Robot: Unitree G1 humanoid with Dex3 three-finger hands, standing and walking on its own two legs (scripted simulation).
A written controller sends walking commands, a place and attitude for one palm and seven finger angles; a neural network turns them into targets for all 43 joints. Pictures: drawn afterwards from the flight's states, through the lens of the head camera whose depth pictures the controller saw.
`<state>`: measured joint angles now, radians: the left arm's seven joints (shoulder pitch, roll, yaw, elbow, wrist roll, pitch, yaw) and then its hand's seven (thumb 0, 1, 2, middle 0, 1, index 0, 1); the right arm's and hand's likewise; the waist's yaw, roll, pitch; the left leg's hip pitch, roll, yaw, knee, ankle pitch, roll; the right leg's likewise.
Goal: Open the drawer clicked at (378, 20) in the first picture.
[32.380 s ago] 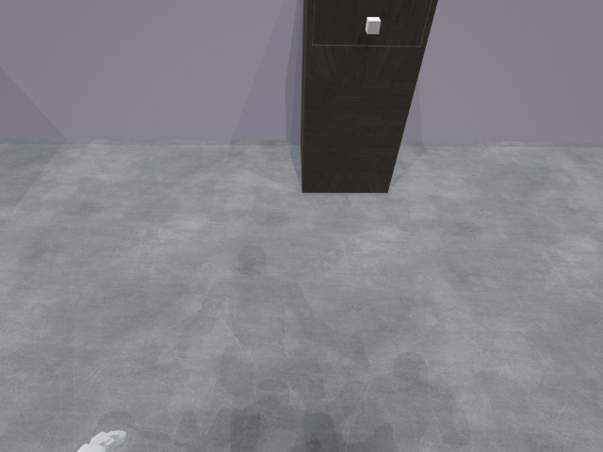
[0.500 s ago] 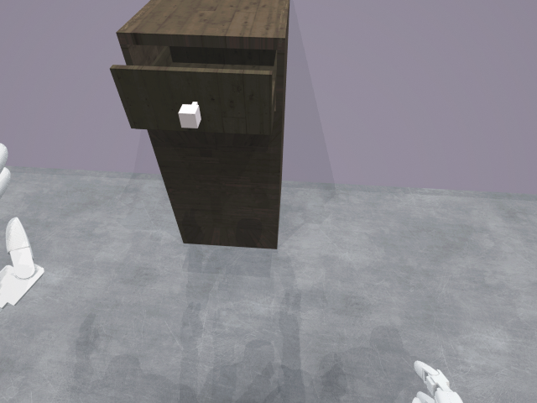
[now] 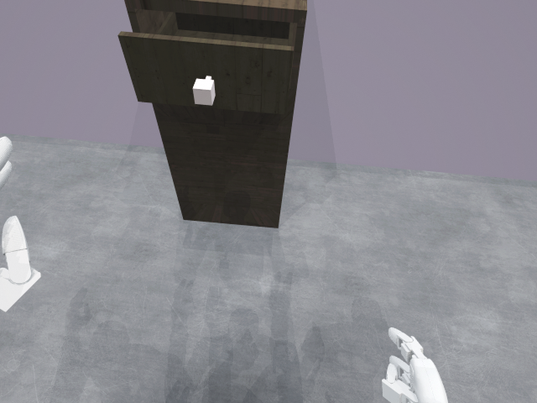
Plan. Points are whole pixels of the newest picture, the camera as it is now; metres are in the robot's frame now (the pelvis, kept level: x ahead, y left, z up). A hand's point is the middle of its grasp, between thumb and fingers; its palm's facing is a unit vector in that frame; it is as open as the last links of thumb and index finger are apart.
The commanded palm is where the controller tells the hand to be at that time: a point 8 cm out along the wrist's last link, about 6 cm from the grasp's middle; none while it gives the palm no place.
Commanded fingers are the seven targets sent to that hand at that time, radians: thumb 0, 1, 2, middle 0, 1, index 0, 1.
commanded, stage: stop stepping back and stand still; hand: left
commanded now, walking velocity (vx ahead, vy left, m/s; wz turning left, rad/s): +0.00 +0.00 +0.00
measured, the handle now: (206, 87) +0.75 +0.19 +0.04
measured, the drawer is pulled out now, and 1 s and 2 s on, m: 0.13 0.13 0.13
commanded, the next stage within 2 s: let the arm hang, fingers relaxed in 0.24 s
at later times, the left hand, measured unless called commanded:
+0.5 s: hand (106, 364) +0.17 +0.24 -0.05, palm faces +0.04 -0.88 -0.47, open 7.4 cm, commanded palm none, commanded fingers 0.00 0.90 0.90 -0.20 -0.30 -0.20 -0.30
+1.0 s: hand out of the picture -0.02 +0.23 -0.16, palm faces +0.01 -0.94 -0.33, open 7.4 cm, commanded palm none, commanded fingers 0.00 0.90 0.90 -0.20 -0.30 -0.20 -0.30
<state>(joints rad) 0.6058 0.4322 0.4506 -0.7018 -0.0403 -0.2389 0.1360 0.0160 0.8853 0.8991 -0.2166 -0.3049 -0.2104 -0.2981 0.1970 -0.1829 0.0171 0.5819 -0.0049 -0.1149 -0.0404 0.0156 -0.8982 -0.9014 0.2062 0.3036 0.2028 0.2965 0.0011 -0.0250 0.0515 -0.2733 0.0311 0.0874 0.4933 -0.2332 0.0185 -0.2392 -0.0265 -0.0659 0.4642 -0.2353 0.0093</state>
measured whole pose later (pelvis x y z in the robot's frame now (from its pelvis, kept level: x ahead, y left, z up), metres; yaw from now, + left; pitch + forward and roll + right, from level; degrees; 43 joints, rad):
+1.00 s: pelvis -0.03 -0.02 +0.00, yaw +2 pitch -2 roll +0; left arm 0.23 0.31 0.03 1.10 0.02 0.01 0.00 0.01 0.91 0.90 -0.21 -0.30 -0.20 -0.30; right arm 0.22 -0.27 -0.03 1.07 -0.03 0.03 0.00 0.01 -0.90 -0.90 0.20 0.30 0.20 0.30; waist 0.00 0.03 0.09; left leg -0.25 0.04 0.05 0.43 -0.16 0.00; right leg -0.21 -0.01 -0.10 0.43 -0.19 -0.03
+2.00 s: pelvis +0.03 -0.04 +0.01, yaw +1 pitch -1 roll +0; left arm 0.10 0.32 0.01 1.13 0.01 -0.02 0.00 0.01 0.90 0.90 -0.21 -0.30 -0.20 -0.30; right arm 0.10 -0.33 -0.01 1.11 -0.02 0.01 -0.01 0.01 -0.90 -0.90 0.21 0.30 0.20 0.30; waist -0.01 0.03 0.07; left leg -0.11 0.06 0.06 0.29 -0.16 -0.04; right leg -0.08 0.02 -0.09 0.29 -0.20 -0.05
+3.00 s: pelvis +0.16 -0.02 +0.00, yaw +2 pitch +0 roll +0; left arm 0.23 0.17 0.07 1.07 0.02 -0.01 0.01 0.01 0.92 0.90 -0.20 -0.30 -0.20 -0.30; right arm 0.28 -0.14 -0.04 1.09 -0.02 -0.01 -0.01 0.01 -0.91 -0.90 0.20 0.30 0.20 0.30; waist -0.02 -0.03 0.09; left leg -0.32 0.08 0.07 0.68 -0.37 0.00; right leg -0.25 -0.01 -0.10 0.52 -0.28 -0.03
